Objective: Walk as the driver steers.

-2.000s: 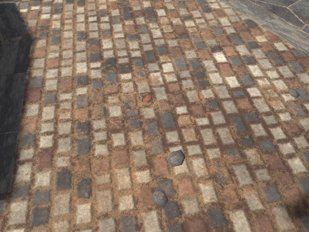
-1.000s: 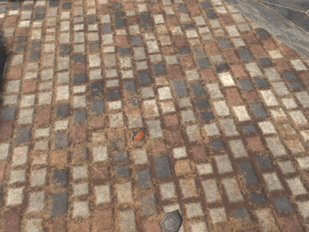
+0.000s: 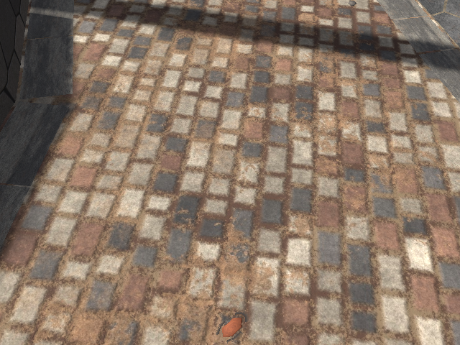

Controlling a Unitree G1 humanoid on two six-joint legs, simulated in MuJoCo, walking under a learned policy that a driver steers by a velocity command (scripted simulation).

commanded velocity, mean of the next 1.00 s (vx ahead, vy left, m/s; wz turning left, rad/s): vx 0.04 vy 0.00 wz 0.00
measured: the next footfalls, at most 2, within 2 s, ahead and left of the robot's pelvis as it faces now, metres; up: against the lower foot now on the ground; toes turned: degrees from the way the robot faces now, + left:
right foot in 0.48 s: +0.09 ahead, -0.11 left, +0.00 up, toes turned +11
left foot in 0.74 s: +0.07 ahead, +0.09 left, +0.00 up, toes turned +1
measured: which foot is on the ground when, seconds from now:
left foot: down 0.00-0.48, up 0.50-0.72, down 0.74-1.00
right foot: down 0.00-0.00, up 0.02-0.46, down 0.48-0.78, up 0.80-1.00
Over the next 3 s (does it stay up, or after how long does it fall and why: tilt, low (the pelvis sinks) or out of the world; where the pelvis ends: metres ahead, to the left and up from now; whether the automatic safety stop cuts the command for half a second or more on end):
stays up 0.89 0.08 0.02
